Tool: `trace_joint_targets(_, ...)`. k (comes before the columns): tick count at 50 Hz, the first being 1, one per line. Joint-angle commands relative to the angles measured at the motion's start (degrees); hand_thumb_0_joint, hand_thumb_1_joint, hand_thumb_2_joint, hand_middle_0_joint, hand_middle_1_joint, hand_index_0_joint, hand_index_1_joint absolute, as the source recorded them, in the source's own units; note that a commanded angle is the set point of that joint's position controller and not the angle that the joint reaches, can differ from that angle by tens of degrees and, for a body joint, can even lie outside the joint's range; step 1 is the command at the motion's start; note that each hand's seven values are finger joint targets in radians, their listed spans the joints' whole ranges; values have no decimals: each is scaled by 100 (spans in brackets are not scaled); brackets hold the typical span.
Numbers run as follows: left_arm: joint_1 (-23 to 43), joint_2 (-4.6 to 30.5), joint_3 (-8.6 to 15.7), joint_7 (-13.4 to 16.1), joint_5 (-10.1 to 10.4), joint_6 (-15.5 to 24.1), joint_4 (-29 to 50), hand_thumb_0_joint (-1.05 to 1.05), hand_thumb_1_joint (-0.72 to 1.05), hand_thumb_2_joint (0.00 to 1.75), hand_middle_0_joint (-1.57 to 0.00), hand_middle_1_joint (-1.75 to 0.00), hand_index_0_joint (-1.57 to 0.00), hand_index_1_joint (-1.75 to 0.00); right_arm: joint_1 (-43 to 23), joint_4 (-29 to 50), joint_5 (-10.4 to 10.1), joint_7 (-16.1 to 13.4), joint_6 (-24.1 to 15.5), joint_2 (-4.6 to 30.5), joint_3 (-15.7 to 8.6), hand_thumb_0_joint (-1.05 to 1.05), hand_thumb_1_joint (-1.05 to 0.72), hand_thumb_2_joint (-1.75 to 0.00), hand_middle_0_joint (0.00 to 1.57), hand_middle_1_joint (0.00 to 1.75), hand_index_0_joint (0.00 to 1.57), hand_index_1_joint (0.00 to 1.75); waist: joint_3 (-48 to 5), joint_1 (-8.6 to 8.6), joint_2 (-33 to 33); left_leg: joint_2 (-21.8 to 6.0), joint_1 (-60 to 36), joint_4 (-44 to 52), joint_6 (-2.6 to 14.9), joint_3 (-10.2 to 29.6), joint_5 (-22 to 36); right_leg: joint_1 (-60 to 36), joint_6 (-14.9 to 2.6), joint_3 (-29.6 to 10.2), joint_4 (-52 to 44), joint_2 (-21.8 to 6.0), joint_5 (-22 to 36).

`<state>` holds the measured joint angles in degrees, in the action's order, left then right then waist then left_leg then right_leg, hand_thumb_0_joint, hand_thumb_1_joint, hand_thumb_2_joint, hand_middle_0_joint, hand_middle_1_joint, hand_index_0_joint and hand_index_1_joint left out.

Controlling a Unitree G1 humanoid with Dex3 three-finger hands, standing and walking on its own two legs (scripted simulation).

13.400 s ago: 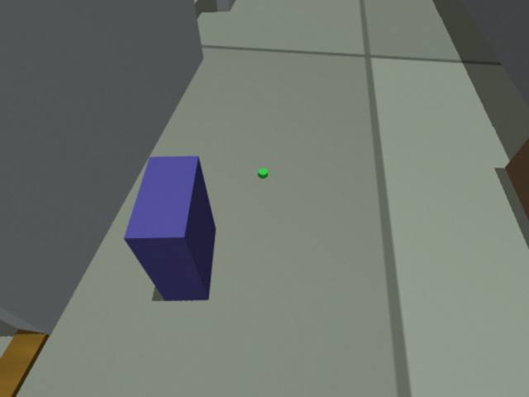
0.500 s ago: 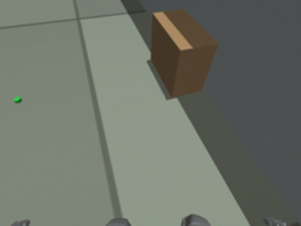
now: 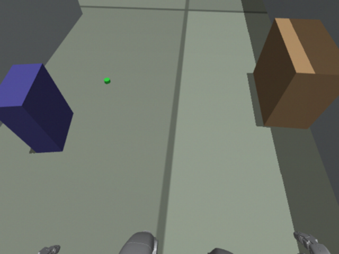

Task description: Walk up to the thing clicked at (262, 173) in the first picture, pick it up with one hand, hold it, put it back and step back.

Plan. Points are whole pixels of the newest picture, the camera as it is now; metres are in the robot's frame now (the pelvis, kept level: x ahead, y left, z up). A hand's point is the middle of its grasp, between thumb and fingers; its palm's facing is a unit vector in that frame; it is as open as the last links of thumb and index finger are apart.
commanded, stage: walk up
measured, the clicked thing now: (107, 80) +1.43 +0.67 -0.75
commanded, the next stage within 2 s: stand in 1.46 s
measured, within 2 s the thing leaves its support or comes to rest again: neither
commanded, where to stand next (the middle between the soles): +0.09 -0.01 m, yaw +18 degrees
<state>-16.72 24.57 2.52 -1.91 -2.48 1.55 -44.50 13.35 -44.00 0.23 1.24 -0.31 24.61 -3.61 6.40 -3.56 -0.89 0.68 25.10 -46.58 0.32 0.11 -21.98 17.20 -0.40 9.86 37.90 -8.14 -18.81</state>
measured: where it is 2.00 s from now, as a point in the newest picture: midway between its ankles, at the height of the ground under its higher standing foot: outside the picture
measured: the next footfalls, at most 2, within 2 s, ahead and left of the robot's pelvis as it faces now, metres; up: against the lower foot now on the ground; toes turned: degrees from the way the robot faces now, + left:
left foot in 0.06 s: +0.09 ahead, +0.13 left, +0.00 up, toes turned +2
right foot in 0.36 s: +0.10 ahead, -0.15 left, +0.00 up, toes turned +15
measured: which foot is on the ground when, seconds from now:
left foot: up 0.00-0.04, down 0.06-0.38, up 0.40-0.60, down 0.62-1.00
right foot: down 0.00-0.08, up 0.10-0.34, down 0.36-1.00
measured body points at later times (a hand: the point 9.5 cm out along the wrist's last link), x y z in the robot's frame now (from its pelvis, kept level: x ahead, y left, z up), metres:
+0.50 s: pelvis +0.00 -0.03 -0.01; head +0.04 -0.03 +0.43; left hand -0.01 +0.29 -0.12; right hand +0.18 -0.32 -0.12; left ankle +0.01 +0.10 -0.68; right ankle +0.04 -0.16 -0.73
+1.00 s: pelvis +0.01 -0.02 +0.00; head +0.03 -0.01 +0.45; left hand -0.04 +0.29 -0.13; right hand +0.20 -0.28 -0.12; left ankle +0.01 +0.10 -0.73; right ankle +0.06 -0.15 -0.73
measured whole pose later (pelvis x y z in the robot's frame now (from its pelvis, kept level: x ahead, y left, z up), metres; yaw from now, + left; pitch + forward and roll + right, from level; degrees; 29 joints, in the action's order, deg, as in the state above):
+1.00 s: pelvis +0.01 -0.02 +0.00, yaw +20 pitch -1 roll +0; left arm -12.3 21.7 0.3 -1.1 -0.8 0.6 -57.0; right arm 9.4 -57.3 0.3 0.4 -0.9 21.5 -0.6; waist 2.9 -0.8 0.5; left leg 2.1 18.3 -36.0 0.6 3.7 -16.1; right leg 14.9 2.0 3.7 35.1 -4.2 -18.6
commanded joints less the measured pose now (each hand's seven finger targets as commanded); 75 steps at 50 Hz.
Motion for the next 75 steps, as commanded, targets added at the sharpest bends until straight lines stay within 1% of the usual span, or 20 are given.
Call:
trace_joint_targets(1,241,1276,398,49,163,-95,462,0,90,90,-20,-30,-20,-30,619,124,-24,-178,-276,869,-343,0,-90,-90,20,30,20,30,-863,267,-889,378,-1314,1370,49,-524,1285,-22,-695,-434,32,-720,1481)
trace_joint_targets(2,54,1031,314,53,182,-140,451,0,90,90,-20,-30,-20,-30,735,101,26,-241,-323,1050,-394,0,-90,-90,20,30,20,30,-995,359,-371,207,-1943,1678,223,-13,1081,507,-471,-274,792,-514,987)
trace_joint_targets(4,50,848,260,107,237,-249,607,0,90,90,-20,-30,-20,-30,726,352,102,-356,-361,2104,-584,0,-90,-90,20,30,20,30,-919,393,1177,-2180,-1759,2370,1595,3858,1301,1983,24,-760,2231,251,-1775)
trace_joint_targets(5,324,1226,349,160,211,-254,507,0,90,90,-20,-30,-20,-30,557,283,22,-375,-337,2050,-602,0,-90,-90,20,30,20,30,-691,486,761,-2175,-1195,2434,1888,3914,1176,1661,7,-1203,2508,37,-1716)
trace_joint_targets(8,-92,1128,371,166,237,-221,227,0,90,90,-20,-30,-20,-30,128,357,24,-443,-324,1511,-392,0,-90,-90,20,30,20,30,-744,221,802,-1294,-1029,1640,1294,2222,2615,1396,-62,-1182,2161,28,-1155)
trace_joint_targets(17,-374,998,449,203,154,-42,-66,0,90,90,-20,-30,-20,-30,-279,485,50,-345,-83,1280,-261,0,-90,-90,20,30,20,30,-1066,-14,775,-478,107,609,875,1869,1730,-480,-216,-797,-441,693,-246)
trace_joint_targets(19,-102,2003,662,224,22,15,57,0,90,90,-20,-30,-20,-30,-273,561,-25,-390,-67,816,-173,0,-90,-90,20,30,20,30,-791,-64,-1483,682,1470,-1272,215,631,-945,-597,-1292,-4035,-2021,-1646,-1018)
trace_joint_targets(20,550,2209,682,222,30,21,221,0,90,90,-20,-30,-20,-30,-207,392,64,-460,-74,1157,-272,0,-90,-90,20,30,20,30,-437,105,-1511,104,1343,-2025,70,712,-1356,-10,-1898,-4916,-2286,-2464,-960)
trace_joint_targets(23,443,1552,517,242,21,83,35,0,90,90,-20,-30,-20,-30,-132,55,19,-295,-133,1178,-318,0,-90,-90,20,30,20,30,-1,210,-525,-11,1048,-1416,106,360,-605,-16,-1200,-2439,-1426,-1165,-11)
trace_joint_targets(30,362,1269,354,120,134,-40,30,0,90,90,-20,-30,-20,-30,373,-399,44,-165,-272,840,-271,0,-90,-90,20,30,20,30,-840,339,-736,339,-1433,1637,121,-323,586,194,-803,-1212,-227,-603,534)
trace_joint_targets(31,272,918,241,123,174,-67,5,0,90,90,-20,-30,-20,-30,479,-455,100,-216,-316,928,-294,0,-90,-90,20,30,20,30,-1036,437,-214,78,-1995,1954,254,260,543,582,-555,-966,404,-443,318)
trace_joint_targets(32,174,517,109,109,242,-85,49,0,90,90,-20,-30,-20,-30,232,-303,173,-249,-363,1291,-345,0,-90,-90,20,30,20,30,-1023,330,942,-1145,-2243,2403,743,2481,86,1550,-83,-697,1192,155,-526)
trace_joint_targets(33,318,970,248,186,264,-136,-65,0,90,90,-20,-30,-20,-30,164,-257,123,-252,-342,1791,-422,0,-90,-90,20,30,20,30,-836,473,964,-1865,-1255,2641,1473,3315,-576,1330,-50,-980,1467,230,-1873)
trace_joint_targets(34,435,1194,290,201,239,-141,-144,0,90,90,-20,-30,-20,-30,29,-280,106,-254,-318,1728,-418,0,-90,-90,20,30,20,30,-518,438,626,-1817,-753,2705,1570,3212,-778,1081,-81,-1161,1697,156,-1838)
trace_joint_targets(37,-21,1077,275,195,264,-79,-483,0,90,90,-20,-30,-20,-30,-381,-313,47,-277,-330,1383,-234,0,-90,-90,20,30,20,30,-532,228,774,-1330,-657,2213,1157,2168,693,693,-96,-1093,1050,138,-950)
trace_joint_targets(40,-190,951,263,189,186,12,-764,0,90,90,-20,-30,-20,-30,-645,-396,-2,-211,-210,1169,-126,0,-90,-90,20,30,20,30,-653,101,667,-810,139,1839,682,1399,188,-685,-164,-739,-490,502,22)
trace_joint_targets(43,573,1448,271,185,104,53,-615,0,90,90,-20,-30,-20,-30,-489,-642,-36,-187,-146,899,-65,0,-90,-90,20,30,20,30,-331,359,-452,27,-362,1134,159,660,-706,369,-737,-2393,-1717,-682,-1327)
trace_joint_targets(48,827,1023,90,161,213,71,-852,0,90,90,-20,-30,-20,-30,-652,-989,-12,-150,-264,980,10,0,-90,-90,20,30,20,30,-633,315,-80,-530,-831,1993,422,1364,406,-133,-203,-1146,-1174,83,-148)
trace_joint_targets(55,1041,1009,74,214,288,85,-1156,0,90,90,-20,-30,-20,-30,-782,-1382,-62,-209,-270,909,94,0,-90,-90,20,30,20,30,-1135,262,135,-476,-1300,1792,284,987,2793,-967,-209,-951,-1247,-126,1537)
trace_joint_targets(75,1576,866,26,204,212,-16,-1798,0,90,90,-20,-30,-20,-30,-1290,-1786,10,-173,-177,821,126,0,-90,-90,20,30,20,30,-809,285,184,-627,-1260,2906,62,1101,1974,-1358,-14,-937,-2078,-20,738)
